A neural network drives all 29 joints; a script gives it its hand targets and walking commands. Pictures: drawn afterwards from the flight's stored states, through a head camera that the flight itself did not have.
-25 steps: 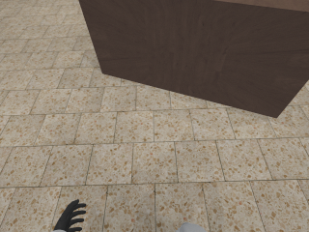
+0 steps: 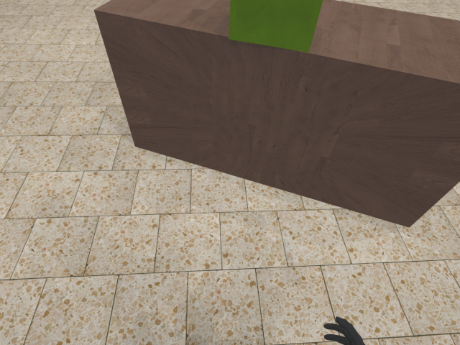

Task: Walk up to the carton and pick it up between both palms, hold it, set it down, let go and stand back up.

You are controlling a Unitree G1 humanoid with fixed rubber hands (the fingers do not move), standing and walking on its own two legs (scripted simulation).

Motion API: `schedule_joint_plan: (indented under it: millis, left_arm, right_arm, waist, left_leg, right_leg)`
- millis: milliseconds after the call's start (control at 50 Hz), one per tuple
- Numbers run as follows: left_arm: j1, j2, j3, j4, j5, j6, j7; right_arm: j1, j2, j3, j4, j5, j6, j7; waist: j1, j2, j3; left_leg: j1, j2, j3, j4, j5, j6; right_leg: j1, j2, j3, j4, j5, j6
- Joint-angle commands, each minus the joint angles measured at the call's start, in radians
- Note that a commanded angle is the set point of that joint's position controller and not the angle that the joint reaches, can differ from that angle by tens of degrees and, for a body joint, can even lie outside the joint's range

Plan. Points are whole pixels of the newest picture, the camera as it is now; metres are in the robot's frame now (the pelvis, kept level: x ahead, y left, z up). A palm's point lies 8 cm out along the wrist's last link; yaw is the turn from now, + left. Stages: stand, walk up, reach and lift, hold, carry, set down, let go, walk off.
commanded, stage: walk up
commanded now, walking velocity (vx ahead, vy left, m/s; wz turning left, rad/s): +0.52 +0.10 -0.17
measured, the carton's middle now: out of the picture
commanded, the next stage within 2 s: none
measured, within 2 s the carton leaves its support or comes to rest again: neither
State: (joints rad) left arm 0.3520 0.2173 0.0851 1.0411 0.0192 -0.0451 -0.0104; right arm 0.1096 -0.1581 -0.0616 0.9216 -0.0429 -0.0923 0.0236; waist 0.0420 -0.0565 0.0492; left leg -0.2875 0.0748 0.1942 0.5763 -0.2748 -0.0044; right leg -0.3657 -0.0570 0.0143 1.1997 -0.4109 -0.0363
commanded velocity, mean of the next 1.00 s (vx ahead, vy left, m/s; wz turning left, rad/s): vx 0.50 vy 0.05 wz -0.07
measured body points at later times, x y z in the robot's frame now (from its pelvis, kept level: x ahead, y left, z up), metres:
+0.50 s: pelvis +0.25 -0.01 +0.00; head +0.27 -0.02 +0.45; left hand +0.26 +0.23 -0.14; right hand +0.34 -0.25 -0.14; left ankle +0.32 +0.15 -0.68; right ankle +0.23 -0.11 -0.73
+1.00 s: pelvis +0.49 +0.00 +0.01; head +0.51 -0.01 +0.46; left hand +0.67 +0.21 -0.12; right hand +0.39 -0.21 -0.14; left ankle +0.44 +0.14 -0.73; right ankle +0.59 -0.14 -0.71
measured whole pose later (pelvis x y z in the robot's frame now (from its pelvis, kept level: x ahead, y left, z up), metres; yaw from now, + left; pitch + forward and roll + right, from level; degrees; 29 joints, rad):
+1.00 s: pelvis +0.49 +0.00 +0.01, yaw -3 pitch +0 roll +1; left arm 0.05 0.20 0.06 0.95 0.03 -0.03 -0.05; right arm 0.43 -0.14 -0.07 1.11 -0.03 -0.06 0.01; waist -0.08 -0.02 0.04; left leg -0.08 0.09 0.19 0.40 -0.30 -0.05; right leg -0.47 -0.11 -0.10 0.62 -0.20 0.05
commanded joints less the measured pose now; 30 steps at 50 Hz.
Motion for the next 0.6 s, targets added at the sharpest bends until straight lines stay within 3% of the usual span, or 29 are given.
schedule_joint_plan:
  millis: [0,80,100,140,160,180,200,220,240,260,280,300,340,400,480,540,580]
  left_arm:
    - [-0.131,0.045,0.013,-0.134,0.023,-0.032,-0.017]
    - [-0.212,-0.026,-0.016,-0.176,0.025,-0.001,-0.039]
    - [-0.227,-0.027,-0.019,-0.182,0.021,0.002,-0.04]
    - [-0.217,-0.001,-0.013,-0.174,0.015,0.008,-0.035]
    - [-0.198,0.001,-0.012,-0.167,0.014,0.004,-0.031]
    - [-0.124,0.001,-0.009,-0.141,0.016,-0.002,-0.027]
    - [-0.026,0.034,0.006,-0.1,0.027,-0.012,-0.019]
    - [0.128,0.106,0.029,-0.058,0.046,-0.026,-0.007]
    - [0.255,0.288,0.065,-0.049,0.048,-0.034,0.008]
    - [0.231,0.285,0.061,-0.034,0.005,-0.021,0.018]
    - [0.123,0.247,0.044,-0.057,0.009,-0.021,0.023]
    - [0.064,0.189,0.027,-0.072,0.015,-0.029,0.02]
    - [-0.042,0.12,0.005,-0.089,0.011,-0.042,0.018]
    - [-0.048,0.114,0.001,-0.073,0.014,-0.063,0.017]
    - [-0.043,0.125,0.009,-0.053,0.02,-0.057,0.016]
    - [-0.026,0.142,0.021,-0.041,0.009,-0.045,0.003]
    - [-0.059,0.148,0.024,-0.042,0.001,-0.037,-0.003]
  right_arm:
    - [0.198,-0.133,-0.023,0.051,0.006,0.009,-0.026]
    - [0.19,-0.128,-0.015,0.078,0.009,-0.007,-0.037]
    - [0.179,-0.137,-0.017,0.082,0.006,-0.007,-0.033]
    - [0.208,-0.167,-0.026,0.097,0.006,-0.004,-0.015]
    - [0.217,-0.16,-0.025,0.104,0.02,0.0,-0.007]
    - [0.186,-0.175,-0.026,0.103,0.034,0.005,-0.002]
    - [0.184,-0.168,-0.022,0.104,0.037,0.005,0.003]
    - [0.176,-0.148,-0.012,0.099,0.035,0.004,0.005]
    - [0.214,-0.093,-0.004,0.044,0.048,0.008,0.0]
    - [0.16,-0.173,-0.032,0.034,0.015,0.016,-0.002]
    - [0.116,-0.146,-0.033,0.025,0.025,0.018,0.002]
    - [0.098,-0.117,-0.025,0.029,0.029,0.011,0.005]
    - [0.145,-0.096,-0.022,0.052,0.012,0.018,0.003]
    - [0.162,-0.07,-0.016,0.048,0.008,0.05,0.006]
    - [0.054,-0.052,0.003,-0.002,0.013,0.067,0.022]
    - [0.036,-0.078,-0.001,-0.017,0.018,0.064,0.031]
    - [0.09,-0.095,-0.01,-0.003,0.013,0.057,0.034]
  waist:
    - [-0.084,0.223,-0.016]
    - [-0.034,0.197,0.061]
    - [-0.026,0.202,0.064]
    - [-0.024,0.201,0.041]
    - [-0.011,0.169,0.039]
    - [0.043,0.137,0.018]
    - [0.087,0.078,-0.035]
    - [0.166,-0.041,-0.117]
    - [0.191,-0.393,-0.217]
    - [0.176,-0.259,-0.22]
    - [0.129,-0.213,-0.116]
    - [0.113,-0.148,-0.062]
    - [0.034,-0.1,-0.033]
    - [-0.02,-0.06,0.001]
    - [-0.018,-0.08,0.052]
    - [-0.016,-0.06,0.042]
    - [-0.064,-0.017,0.037]
  left_leg:
    - [0.232,0.275,-0.332,-0.366,-0.03,0.13]
    - [0.085,0.221,-0.178,-0.424,0.104,0.135]
    - [0.059,0.2,-0.143,-0.422,0.126,0.132]
    - [0.064,0.2,-0.131,-0.385,0.172,0.14]
    - [0.015,0.198,-0.156,-0.35,0.185,0.143]
    - [-0.023,0.184,-0.128,-0.284,0.191,0.13]
    - [-0.081,0.145,-0.084,-0.141,0.264,0.108]
    - [-0.171,0.076,-0.014,0.121,0.225,0.07]
    - [-0.364,-0.055,0.015,0.487,-0.204,0.006]
    - [-0.393,-0.034,-0.16,0.622,-0.278,0.013]
    - [-0.493,0.012,-0.174,0.714,-0.21,0.014]
    - [-0.522,0.051,-0.176,0.733,-0.125,0.012]
    - [-0.422,0.097,-0.183,0.662,-0.031,-0.016]
    - [-0.331,0.112,-0.176,0.512,-0.042,-0.051]
    - [-0.202,0.086,-0.108,0.178,-0.004,-0.064]
    - [-0.067,0.052,-0.059,0.094,0.078,-0.047]
    - [0.085,0.02,-0.027,0.011,0.104,-0.029]
  right_leg:
    - [-0.329,-0.092,0.023,0.026,0.077,0.003]
    - [-0.213,-0.113,-0.052,-0.303,0.068,0.044]
    - [-0.147,-0.096,-0.078,-0.401,0.064,0.049]
    - [-0.044,-0.046,-0.137,-0.486,0.094,0.049]
    - [0.045,-0.031,-0.146,-0.524,0.156,0.05]
    - [0.158,-0.012,-0.167,-0.583,0.233,0.043]
    - [0.326,0.006,-0.164,-0.604,0.232,0.028]
    - [0.497,-0.086,-0.049,-0.668,0.138,0.004]
    - [0.606,-0.436,0.448,-0.913,-0.086,-0.091]
    - [0.559,-0.45,0.65,-0.997,-0.096,-0.155]
    - [0.507,-0.435,0.565,-0.982,-0.125,-0.167]
    - [0.453,-0.407,0.476,-0.96,-0.018,-0.167]
    - [0.281,-0.353,0.341,-0.984,0.072,-0.145]
    - [0.172,-0.318,0.216,-0.978,0.259,-0.139]
    - [0.087,-0.243,0.084,-0.989,0.251,-0.111]
    - [0.05,-0.253,0.094,-0.977,0.192,-0.098]
    - [-0.004,-0.235,0.073,-0.9,0.192,-0.077]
